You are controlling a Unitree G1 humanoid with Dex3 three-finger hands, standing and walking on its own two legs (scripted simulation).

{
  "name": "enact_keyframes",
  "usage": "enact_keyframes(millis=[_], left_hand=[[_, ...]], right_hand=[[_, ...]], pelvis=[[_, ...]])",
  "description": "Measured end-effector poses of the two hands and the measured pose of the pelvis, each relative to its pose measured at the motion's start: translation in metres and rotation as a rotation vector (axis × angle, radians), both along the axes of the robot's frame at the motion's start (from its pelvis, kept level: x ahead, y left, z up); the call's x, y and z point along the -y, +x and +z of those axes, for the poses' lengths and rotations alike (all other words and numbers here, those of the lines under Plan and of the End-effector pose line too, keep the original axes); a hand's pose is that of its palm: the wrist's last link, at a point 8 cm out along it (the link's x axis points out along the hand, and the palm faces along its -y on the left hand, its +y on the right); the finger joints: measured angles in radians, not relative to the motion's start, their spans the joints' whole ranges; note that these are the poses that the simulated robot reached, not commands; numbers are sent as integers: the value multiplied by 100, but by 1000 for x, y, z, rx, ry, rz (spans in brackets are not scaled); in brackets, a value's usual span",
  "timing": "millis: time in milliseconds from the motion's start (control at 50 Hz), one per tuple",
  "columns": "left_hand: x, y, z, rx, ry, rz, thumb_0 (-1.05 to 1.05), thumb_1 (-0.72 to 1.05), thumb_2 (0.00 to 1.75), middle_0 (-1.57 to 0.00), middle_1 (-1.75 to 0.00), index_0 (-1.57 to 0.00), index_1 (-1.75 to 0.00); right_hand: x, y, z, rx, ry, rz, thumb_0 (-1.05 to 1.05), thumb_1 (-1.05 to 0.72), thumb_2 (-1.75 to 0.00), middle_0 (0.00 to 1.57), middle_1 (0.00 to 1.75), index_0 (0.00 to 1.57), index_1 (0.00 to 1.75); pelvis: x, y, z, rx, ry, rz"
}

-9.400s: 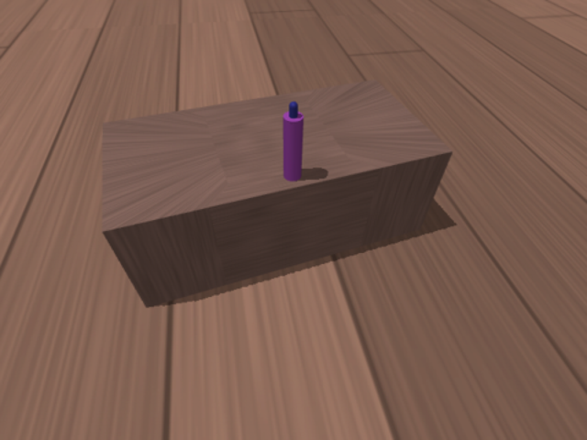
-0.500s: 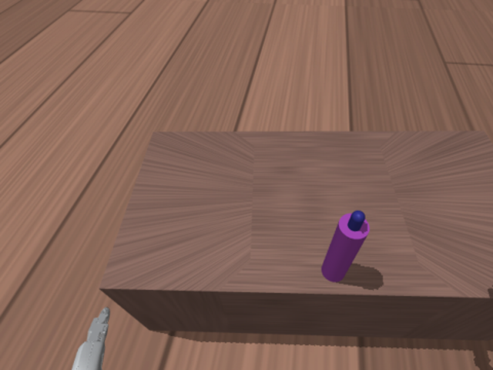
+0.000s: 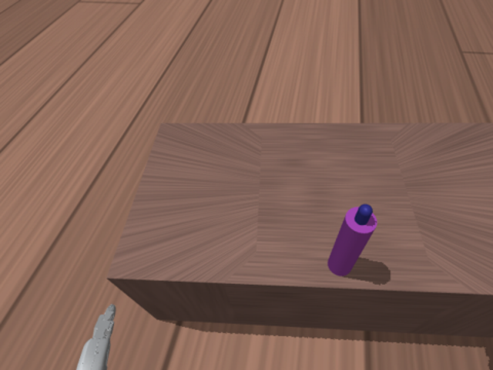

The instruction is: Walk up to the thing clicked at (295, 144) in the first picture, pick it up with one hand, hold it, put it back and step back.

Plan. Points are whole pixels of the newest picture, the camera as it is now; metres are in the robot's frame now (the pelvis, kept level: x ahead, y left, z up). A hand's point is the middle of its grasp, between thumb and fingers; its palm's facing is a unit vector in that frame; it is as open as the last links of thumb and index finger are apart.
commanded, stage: approach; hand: right
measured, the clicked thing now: (351, 240) +0.43 -0.19 -0.16
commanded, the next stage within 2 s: close in in 0.68 s
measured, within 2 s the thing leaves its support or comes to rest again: neither
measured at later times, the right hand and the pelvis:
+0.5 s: hand (459, 243) +0.37 -0.33 -0.03, palm faces +0.16 +0.98 +0.06, open 17.7 cm; pelvis -0.02 +0.00 -0.05, yaw +1 degrees
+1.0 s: hand (378, 269) +0.39 -0.26 -0.23, palm faces +0.15 +0.99 +0.06, open 17.7 cm; pelvis -0.05 -0.01 -0.16, yaw +5 degrees
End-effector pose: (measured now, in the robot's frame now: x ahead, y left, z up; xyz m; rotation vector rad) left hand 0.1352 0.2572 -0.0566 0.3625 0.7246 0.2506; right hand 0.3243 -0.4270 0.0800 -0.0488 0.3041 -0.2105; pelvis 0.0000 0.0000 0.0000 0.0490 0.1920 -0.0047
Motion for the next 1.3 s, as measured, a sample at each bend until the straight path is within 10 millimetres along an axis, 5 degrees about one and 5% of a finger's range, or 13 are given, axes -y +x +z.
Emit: enact_keyframes(millis=[180,320,480,620,960,1060,1300], left_hand=[[2,1,0,8,0,-9,-1,-53,6,-6,-6,-6,-5],[5,6,-2,43,1,-37,-1,-53,5,-6,-5,-5,-5],[7,3,0,124,54,-80,-1,-54,6,-5,-5,-5,-5],[-1,-19,-12,106,142,-78,-1,-54,5,-6,-5,-5,-5],[5,-35,-16,205,296,-155,-1,-54,5,-6,-5,-7,-5],[-2,-39,-11,210,338,-142,-1,-54,5,-6,-5,-7,-5],[-9,-49,-21,203,259,-84,-1,-54,5,-6,-5,-7,-5]], right_hand=[[2,4,2,33,10,-3,-1,58,-6,3,6,5,5],[-9,6,-24,105,46,16,-1,59,-6,4,6,5,5],[-40,13,-99,202,102,39,-1,60,-4,4,5,6,5],[-62,22,-171,195,97,52,-2,60,-3,5,5,6,5],[-112,41,-301,226,108,55,-2,60,-4,4,5,5,5],[-130,45,-308,253,97,60,-2,60,-4,4,5,5,5],[-164,46,-287,238,70,69,-2,59,-4,4,5,5,5]], pelvis=[[0,1,-2,-10,1,-1],[1,-3,-12,-47,1,-1],[2,-16,-43,-118,10,7],[5,-32,-76,-186,25,25],[7,-52,-157,-315,58,53],[6,-53,-166,-323,63,53],[4,-53,-164,-311,47,52]])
